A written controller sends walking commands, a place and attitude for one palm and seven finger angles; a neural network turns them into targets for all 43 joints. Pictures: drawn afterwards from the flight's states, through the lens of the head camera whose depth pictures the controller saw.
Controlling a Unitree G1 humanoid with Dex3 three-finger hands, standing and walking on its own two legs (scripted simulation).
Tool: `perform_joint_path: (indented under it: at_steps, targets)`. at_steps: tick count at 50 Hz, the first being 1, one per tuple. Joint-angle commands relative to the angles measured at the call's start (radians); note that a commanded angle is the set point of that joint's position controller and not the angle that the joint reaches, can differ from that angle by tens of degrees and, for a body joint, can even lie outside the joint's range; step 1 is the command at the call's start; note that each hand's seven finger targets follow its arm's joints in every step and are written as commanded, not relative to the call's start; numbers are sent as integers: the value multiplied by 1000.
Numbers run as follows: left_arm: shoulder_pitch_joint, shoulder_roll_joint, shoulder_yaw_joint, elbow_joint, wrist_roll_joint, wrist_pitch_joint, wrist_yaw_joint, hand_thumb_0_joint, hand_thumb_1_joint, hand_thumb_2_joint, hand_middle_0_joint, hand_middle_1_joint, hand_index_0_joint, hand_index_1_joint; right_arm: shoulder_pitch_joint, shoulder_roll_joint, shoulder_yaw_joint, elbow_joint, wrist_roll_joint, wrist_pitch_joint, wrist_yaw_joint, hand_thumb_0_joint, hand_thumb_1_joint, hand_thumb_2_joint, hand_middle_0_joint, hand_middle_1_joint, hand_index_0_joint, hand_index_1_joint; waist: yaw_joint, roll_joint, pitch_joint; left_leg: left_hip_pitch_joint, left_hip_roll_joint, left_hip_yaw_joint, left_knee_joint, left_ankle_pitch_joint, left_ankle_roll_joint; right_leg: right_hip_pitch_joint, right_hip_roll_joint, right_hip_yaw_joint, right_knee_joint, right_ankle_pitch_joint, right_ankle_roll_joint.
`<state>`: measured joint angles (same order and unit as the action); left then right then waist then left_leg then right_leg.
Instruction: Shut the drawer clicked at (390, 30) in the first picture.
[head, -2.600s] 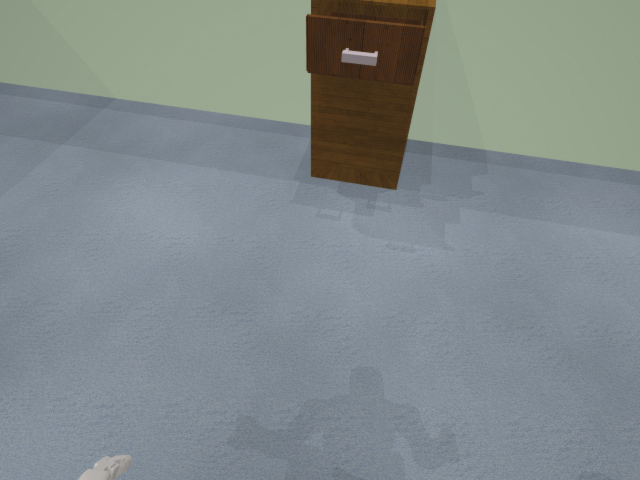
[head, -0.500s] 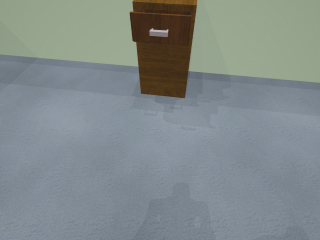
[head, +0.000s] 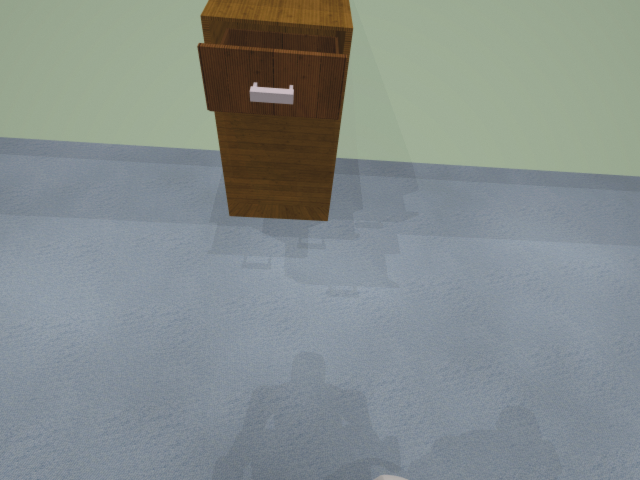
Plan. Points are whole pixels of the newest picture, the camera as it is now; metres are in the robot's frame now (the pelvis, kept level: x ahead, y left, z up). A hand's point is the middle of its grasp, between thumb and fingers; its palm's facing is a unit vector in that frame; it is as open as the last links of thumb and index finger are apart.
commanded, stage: walk to a spot facing it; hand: left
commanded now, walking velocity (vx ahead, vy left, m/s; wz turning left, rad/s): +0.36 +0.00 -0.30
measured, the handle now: (272, 91) +1.03 +0.21 -0.06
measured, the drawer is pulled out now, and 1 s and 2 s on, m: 0.17 0.17 0.17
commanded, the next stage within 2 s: turn to face it in 0.46 s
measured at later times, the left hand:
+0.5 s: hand (271, 341) +0.37 +0.11 -0.18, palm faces -0.17 -0.98 -0.14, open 7.3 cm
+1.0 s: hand (245, 303) +0.45 +0.17 -0.18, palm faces -0.02 -0.99 -0.16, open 7.3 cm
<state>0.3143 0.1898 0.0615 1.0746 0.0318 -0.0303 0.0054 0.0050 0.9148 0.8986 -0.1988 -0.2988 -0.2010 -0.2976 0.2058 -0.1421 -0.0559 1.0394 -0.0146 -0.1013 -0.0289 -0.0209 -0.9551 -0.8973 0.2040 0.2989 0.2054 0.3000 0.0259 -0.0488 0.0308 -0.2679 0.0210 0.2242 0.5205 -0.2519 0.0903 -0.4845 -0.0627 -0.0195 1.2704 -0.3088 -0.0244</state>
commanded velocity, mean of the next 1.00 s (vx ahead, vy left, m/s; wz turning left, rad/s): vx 0.17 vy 0.00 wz -0.01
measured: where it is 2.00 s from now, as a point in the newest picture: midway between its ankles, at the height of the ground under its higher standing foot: (328, 395)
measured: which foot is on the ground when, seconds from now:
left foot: down 0.00-0.42, up 0.44-0.78, down 0.80-1.00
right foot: up 0.00-0.42, down 0.44-0.82, up 0.84-1.00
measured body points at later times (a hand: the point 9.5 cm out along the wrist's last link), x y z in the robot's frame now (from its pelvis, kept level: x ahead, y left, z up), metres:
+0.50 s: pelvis +0.24 -0.04 -0.02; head +0.28 -0.03 +0.43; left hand +0.38 +0.16 -0.17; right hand +0.07 -0.21 -0.15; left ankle +0.07 +0.07 -0.65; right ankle +0.29 -0.13 -0.73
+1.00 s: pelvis +0.40 +0.00 +0.00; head +0.42 +0.02 +0.45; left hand +0.45 +0.22 -0.17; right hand +0.46 -0.24 -0.14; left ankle +0.46 +0.08 -0.73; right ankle +0.34 -0.14 -0.68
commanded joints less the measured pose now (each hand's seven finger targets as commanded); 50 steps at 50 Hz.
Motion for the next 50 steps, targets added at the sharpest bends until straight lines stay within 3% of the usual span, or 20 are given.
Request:
perform_joint_path:
  at_steps: [1, 6, 15, 18, 20, 21, 22, 23, 25, 26, 30, 35, 38, 39, 40, 41, 42, 45, 47, 50]
  targets:
    - [102, -30, 5, -43, 9, 29, -19, 0, 900, 900, -200, -300, -200, -300, 132, -77, 1, 10, -2, -10, 8, 0, -900, -900, 200, 300, 200, 300, 18, 129, 60, -36, 268, -206, -374, 92, 37, -93, -68, 42, -50, 140, 28]
    - [-80, 4, 10, -108, 7, 33, -31, 0, 900, 900, -200, -300, -200, -300, 227, -101, -2, 36, 2, -13, 2, 0, -900, -900, 200, 300, 200, 300, -24, 101, 86, 168, 265, -163, -369, 249, 19, -239, -74, 10, -233, 223, 43]
    - [-311, -3, -6, -179, -3, 18, -38, 0, 900, 900, -200, -300, -200, -300, 377, -114, 2, 96, -13, 9, -2, 0, -900, -900, 200, 300, 200, 300, -99, 147, 134, 342, 292, -46, -283, 564, 27, -165, -10, -116, -564, 135, -15]
    - [-213, 9, -1, -156, -1, 6, -35, 0, 900, 900, -200, -300, -200, -300, 361, -140, 0, 97, -11, 14, -7, 0, -900, -900, 200, 300, 200, 300, -46, 172, 60, 391, 296, 5, -111, 939, 16, -10, 68, -176, -629, 44, -61]
    - [20, 67, 19, -87, 6, -14, -28, 0, 900, 900, -200, -300, -200, -300, 315, -165, -4, 79, -2, 17, -3, 0, -900, -900, 200, 300, 200, 300, 65, 143, -90, 295, 266, 46, 209, 950, -32, 330, 97, -177, -746, 143, -89]
    - [146, 151, 42, -50, 9, -29, -19, 0, 900, 900, -200, -300, -200, -300, 319, -137, 1, 59, 12, 16, 9, 0, -900, -900, 200, 300, 200, 300, 113, 30, -206, 13, 214, 60, 488, 614, -72, 653, -83, 28, -764, 249, -159]
    - [236, 246, 65, -30, -8, -32, -6, 0, 900, 900, -200, -300, -200, -300, 322, -80, 10, 25, 22, 6, 8, 0, -900, -900, 200, 300, 200, 300, 108, -157, -313, -290, 22, 17, 840, -287, -131, 866, -375, 525, -835, 543, -312]
    - [202, 257, 66, -34, -27, -26, 4, 0, 900, 900, -200, -300, -200, -300, 233, -103, 2, 3, 20, 8, 1, 0, -900, -900, 200, 300, 200, 300, 104, -36, -276, -359, 47, -148, 940, -309, -103, 817, -385, 513, -894, 602, -348]
    - [54, 163, 42, -61, -27, -22, 11, 0, 900, 900, -200, -300, -200, -300, 141, -72, -2, -17, 13, 23, 7, 0, -900, -900, 200, 300, 200, 300, 43, 71, -68, -362, 130, -192, 888, -158, -100, 517, -306, 319, -943, 503, -265]
    - [12, 124, 27, -66, -23, -29, 14, 0, 900, 900, -200, -300, -200, -300, 142, -57, 2, -10, 2, 38, 9, 0, -900, -900, 200, 300, 200, 300, 4, 64, 0, -317, 156, -204, 820, -127, -105, 358, -272, 245, -978, 463, -224]
    - [-55, 63, 4, -64, -4, -47, 21, 0, 900, 900, -200, -300, -200, -300, 274, 1, 7, 29, -8, 80, 15, 0, -900, -900, 200, 300, 200, 300, -100, -19, -2, -172, 140, -167, 559, -76, -127, 185, -177, 23, -998, 548, -155]
    - [-35, 86, -1, -41, -8, -35, 15, 0, 900, 900, -200, -300, -200, -300, 148, -3, 19, 1, 2, 74, 27, 0, -900, -900, 200, 300, 200, 300, -59, -105, -14, -100, 95, -131, 254, 41, -126, 239, -151, -45, -953, 523, -113]
    - [-22, 93, 0, -35, -13, -15, 20, 0, 900, 900, -200, -300, -200, -300, 127, -46, 21, 3, -2, 66, 26, 0, -900, -900, 200, 300, 200, 300, -49, -62, -10, 1, 58, -120, 68, 151, -119, 282, -134, -77, -858, 439, -61]
    - [-5, 89, -1, -34, -16, -7, 23, 0, 900, 900, -200, -300, -200, -300, 165, -86, 14, 13, -5, 60, 26, 0, -900, -900, 200, 300, 200, 300, -62, 17, -42, 89, 69, -146, 6, 307, -112, 276, -115, -95, -751, 389, -31]
    - [23, 66, -3, -42, -20, 0, 23, 0, 900, 900, -200, -300, -200, -300, 212, -156, 1, 12, -10, 56, 22, 0, -900, -900, 200, 300, 200, 300, -67, 188, -85, 183, 165, -277, -30, 542, -63, 210, -53, -135, -606, 193, 14]
    - [64, 31, -10, -49, -33, 9, 23, 0, 900, 900, -200, -300, -200, -300, 226, -231, -9, 4, -14, 60, 15, 0, -900, -900, 200, 300, 200, 300, -58, 377, -103, 216, 340, -482, -99, 745, 49, 120, 25, -146, -448, -228, 56]
    - [48, 42, -16, -58, -27, 14, 28, 0, 900, 900, -200, -300, -200, -300, 202, -228, -2, 3, -10, 70, 6, 0, -900, -900, 200, 300, 200, 300, -54, 349, -90, 160, 381, -547, -171, 674, 117, 115, 32, -71, -305, -385, 56]
    - [-30, 54, -10, -64, -20, 23, 24, 0, 900, 900, -200, -300, -200, -300, 81, -179, 7, -31, -9, 75, -7, 0, -900, -900, 200, 300, 200, 300, -36, 258, -17, 79, 309, -483, -182, 558, 111, 46, -24, -1, -232, -272, 56]
    - [-26, 42, -10, -64, -23, 29, 20, 0, 900, 900, -200, -300, -200, -300, 50, -183, 4, -42, -8, 79, -5, 0, -900, -900, 200, 300, 200, 300, -29, 189, -71, 108, 266, -413, -180, 517, 96, 67, -18, 0, -282, -213, 65]
    - [-34, 36, -8, -74, -20, 41, 23, 0, 900, 900, -200, -300, -200, -300, 47, -190, -9, -54, -4, 86, -3, 0, -900, -900, 200, 300, 200, 300, -37, 138, -103, 114, 247, -399, -199, 438, 94, 83, -5, -9, -333, -170, 71]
